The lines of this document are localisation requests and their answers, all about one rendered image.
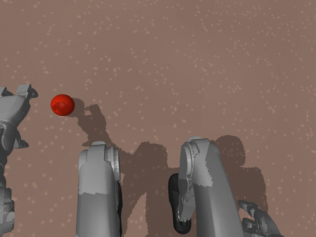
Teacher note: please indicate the right robot foot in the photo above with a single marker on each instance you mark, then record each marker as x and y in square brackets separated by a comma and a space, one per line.
[173, 192]

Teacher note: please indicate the ball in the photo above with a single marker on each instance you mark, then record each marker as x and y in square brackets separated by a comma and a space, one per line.
[62, 105]

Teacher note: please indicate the left robot arm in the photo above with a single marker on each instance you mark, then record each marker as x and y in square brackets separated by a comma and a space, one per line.
[8, 134]

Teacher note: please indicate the left robot hand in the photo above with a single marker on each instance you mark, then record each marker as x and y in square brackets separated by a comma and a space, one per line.
[14, 108]

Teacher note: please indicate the right robot hand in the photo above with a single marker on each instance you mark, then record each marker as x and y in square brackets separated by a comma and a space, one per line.
[263, 224]

